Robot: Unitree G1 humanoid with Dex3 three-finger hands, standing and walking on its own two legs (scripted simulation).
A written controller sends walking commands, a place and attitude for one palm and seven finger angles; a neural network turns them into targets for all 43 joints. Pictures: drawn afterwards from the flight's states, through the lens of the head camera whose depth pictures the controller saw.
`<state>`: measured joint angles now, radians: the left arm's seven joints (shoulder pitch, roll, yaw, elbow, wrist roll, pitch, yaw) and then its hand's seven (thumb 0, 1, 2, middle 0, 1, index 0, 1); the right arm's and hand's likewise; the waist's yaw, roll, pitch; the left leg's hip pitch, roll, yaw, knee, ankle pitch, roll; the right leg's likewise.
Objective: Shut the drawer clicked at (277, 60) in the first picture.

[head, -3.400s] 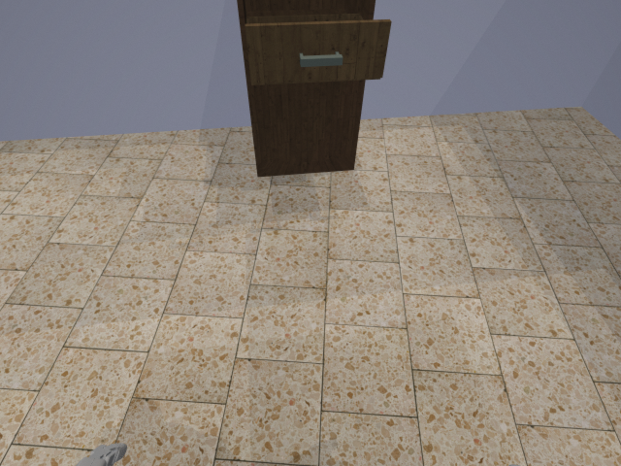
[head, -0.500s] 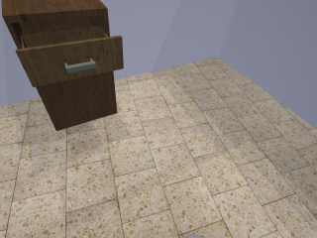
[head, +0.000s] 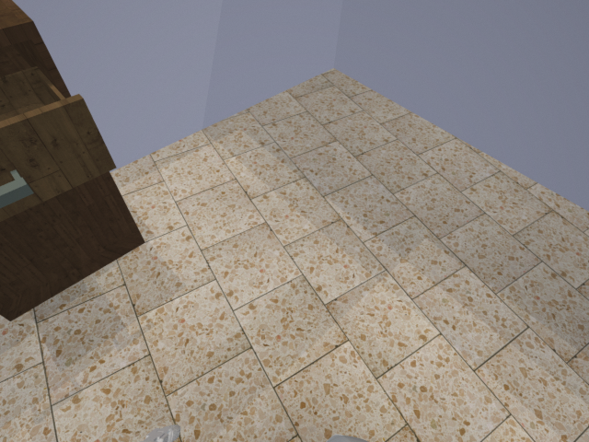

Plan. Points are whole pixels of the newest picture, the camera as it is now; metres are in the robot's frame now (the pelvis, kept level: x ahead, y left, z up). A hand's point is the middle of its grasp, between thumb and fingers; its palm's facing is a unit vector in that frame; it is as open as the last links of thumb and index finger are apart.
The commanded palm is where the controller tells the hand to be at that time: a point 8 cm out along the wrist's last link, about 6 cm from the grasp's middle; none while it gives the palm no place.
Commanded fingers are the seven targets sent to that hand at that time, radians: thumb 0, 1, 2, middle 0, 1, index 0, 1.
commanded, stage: walk to a spot facing it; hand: left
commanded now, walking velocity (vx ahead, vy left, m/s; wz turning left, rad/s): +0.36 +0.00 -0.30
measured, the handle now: out of the picture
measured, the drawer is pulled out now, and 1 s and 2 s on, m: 0.28 0.28 0.28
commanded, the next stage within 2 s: turn to face it in 0.24 s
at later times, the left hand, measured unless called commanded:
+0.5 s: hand (149, 411) +0.19 +0.23 -0.17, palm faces -0.01 -0.98 -0.18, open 7.3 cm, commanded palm none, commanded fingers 0.00 0.90 0.90 -0.20 -0.30 -0.20 -0.30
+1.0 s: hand (180, 300) +0.35 +0.21 -0.12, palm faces +0.17 -0.95 -0.28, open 7.3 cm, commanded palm none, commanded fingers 0.00 0.90 0.90 -0.20 -0.30 -0.20 -0.30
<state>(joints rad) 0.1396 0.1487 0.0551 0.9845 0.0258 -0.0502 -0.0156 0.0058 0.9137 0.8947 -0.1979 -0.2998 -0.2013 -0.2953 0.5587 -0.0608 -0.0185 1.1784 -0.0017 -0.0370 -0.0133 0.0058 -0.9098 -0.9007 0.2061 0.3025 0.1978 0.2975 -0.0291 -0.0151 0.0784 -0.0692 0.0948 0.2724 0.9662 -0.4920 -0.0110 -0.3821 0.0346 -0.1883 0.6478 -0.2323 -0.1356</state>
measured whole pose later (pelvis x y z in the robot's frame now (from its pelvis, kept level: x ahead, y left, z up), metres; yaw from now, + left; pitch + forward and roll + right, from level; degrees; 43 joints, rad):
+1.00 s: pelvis +0.26 +0.01 +0.02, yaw +10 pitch +0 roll +2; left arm 0.14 0.16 0.04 0.90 0.02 0.00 0.03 0.00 0.91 0.89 -0.20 -0.30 -0.20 -0.30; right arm 0.26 -0.23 -0.10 0.98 -0.02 0.07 0.01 0.01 -0.92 -0.90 0.20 0.30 0.19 0.30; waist -0.05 0.05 0.06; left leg -0.51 -0.01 0.01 1.09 -0.43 -0.05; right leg -0.23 -0.06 -0.14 0.53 -0.29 -0.03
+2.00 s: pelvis +0.25 -0.01 +0.03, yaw +41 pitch -2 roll +2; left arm 0.22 0.15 0.03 0.91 0.02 0.01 0.03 0.01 0.91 0.89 -0.20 -0.30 -0.21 -0.30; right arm 0.25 -0.24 -0.08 0.99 -0.02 0.08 0.02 0.01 -0.91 -0.90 0.20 0.30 0.19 0.30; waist -0.02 0.05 0.06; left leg -0.47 0.00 -0.03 1.13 -0.36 -0.05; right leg -0.20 -0.06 -0.13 0.49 -0.25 -0.04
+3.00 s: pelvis +0.39 +0.16 +0.02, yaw +43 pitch -3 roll -1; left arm 0.15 0.15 0.05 1.03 0.01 -0.06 0.03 -0.01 0.93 0.89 -0.20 -0.30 -0.20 -0.30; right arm 0.36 -0.14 -0.05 1.12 -0.01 -0.01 -0.02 0.01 -0.91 -0.90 0.20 0.30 0.19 0.30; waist -0.04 0.03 0.08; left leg -0.39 0.08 0.04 1.18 -0.44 0.01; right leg -0.29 0.00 -0.16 0.53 -0.20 -0.06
